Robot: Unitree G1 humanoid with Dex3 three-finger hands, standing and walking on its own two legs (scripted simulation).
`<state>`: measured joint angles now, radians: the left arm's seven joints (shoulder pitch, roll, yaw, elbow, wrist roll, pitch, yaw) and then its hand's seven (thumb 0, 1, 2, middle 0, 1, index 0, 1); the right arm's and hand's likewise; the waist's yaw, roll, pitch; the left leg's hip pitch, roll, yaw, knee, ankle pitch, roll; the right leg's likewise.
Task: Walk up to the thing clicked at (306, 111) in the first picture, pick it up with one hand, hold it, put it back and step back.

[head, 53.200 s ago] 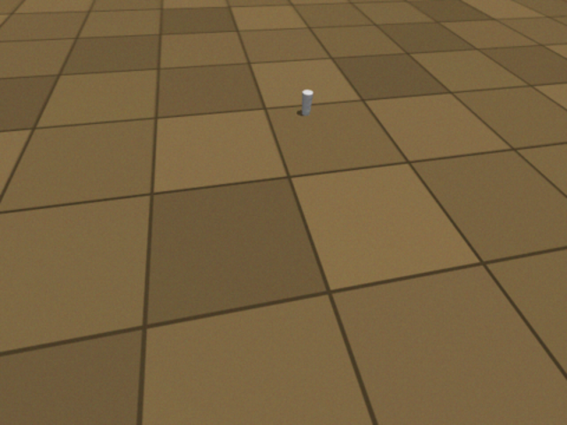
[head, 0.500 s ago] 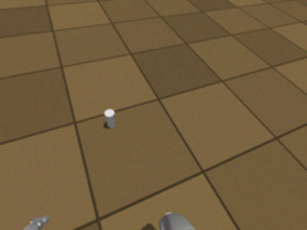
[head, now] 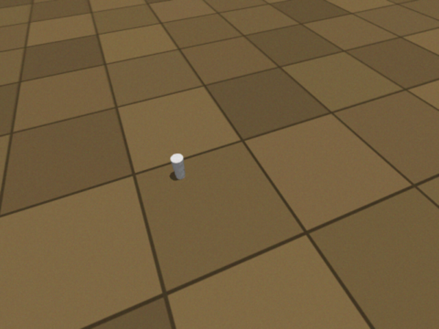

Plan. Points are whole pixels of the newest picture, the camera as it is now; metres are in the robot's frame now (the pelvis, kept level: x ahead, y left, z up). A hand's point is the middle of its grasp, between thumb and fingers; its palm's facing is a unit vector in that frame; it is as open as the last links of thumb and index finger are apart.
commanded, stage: step back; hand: left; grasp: from the side
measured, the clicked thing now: (178, 167) +1.05 +0.28 -0.68
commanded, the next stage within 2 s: stand in 0.88 s
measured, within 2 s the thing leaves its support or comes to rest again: neither
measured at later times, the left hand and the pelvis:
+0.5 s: hand out of the picture +0.10 +0.24 -0.13, palm faces +0.01 -0.92 -0.38, open 7.4 cm; pelvis +0.02 -0.02 +0.00, yaw +0 degrees
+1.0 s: hand out of the picture +0.15 +0.26 -0.14, palm faces +0.01 -0.94 -0.34, open 7.4 cm; pelvis +0.05 +0.00 +0.01, yaw +0 degrees
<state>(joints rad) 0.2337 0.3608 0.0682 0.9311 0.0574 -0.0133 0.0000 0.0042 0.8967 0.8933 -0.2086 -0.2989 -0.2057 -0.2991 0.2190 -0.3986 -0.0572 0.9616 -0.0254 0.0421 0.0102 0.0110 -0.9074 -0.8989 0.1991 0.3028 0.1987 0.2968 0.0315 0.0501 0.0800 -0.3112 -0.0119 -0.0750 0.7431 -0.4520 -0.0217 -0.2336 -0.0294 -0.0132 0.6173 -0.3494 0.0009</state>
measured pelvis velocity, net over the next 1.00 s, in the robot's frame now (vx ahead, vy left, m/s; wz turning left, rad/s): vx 0.05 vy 0.00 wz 0.00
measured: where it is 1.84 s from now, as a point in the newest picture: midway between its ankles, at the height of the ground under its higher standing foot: outside the picture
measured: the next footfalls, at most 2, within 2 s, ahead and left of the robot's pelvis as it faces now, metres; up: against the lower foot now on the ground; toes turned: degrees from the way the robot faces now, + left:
left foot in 0.04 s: +0.04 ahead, +0.13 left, +0.00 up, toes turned -1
right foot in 0.34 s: +0.07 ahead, -0.13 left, +0.00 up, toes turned -1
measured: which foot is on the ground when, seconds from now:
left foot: up 0.00-0.02, down 0.04-0.36, up 0.38-0.60, down 0.62-1.00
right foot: down 0.00-0.08, up 0.10-0.32, down 0.34-1.00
